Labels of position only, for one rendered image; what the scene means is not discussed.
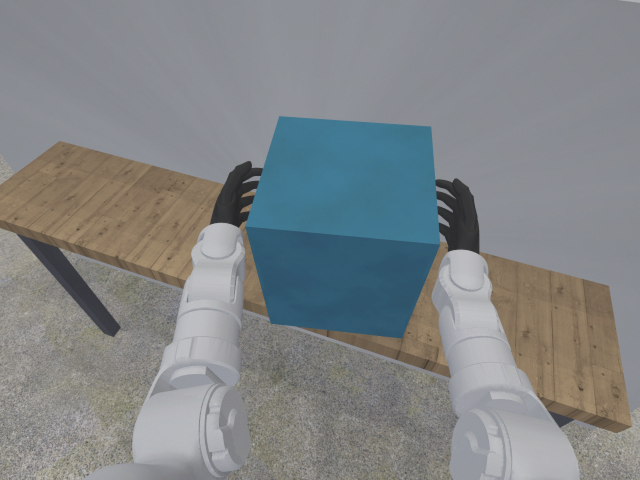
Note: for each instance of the right robot upper arm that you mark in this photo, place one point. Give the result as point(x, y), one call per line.
point(495, 444)

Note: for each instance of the robot left forearm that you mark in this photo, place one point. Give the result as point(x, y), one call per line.
point(205, 344)

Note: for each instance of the carton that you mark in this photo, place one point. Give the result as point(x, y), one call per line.
point(344, 224)

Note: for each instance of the right robot hand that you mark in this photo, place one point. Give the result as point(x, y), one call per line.
point(463, 233)

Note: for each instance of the left robot hand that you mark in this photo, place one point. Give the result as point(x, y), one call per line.
point(229, 202)

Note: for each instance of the robot right forearm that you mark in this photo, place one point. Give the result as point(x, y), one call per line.
point(482, 368)

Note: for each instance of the left robot upper arm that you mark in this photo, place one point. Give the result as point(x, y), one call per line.
point(195, 433)

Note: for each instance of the table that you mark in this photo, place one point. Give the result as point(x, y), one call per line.
point(146, 220)

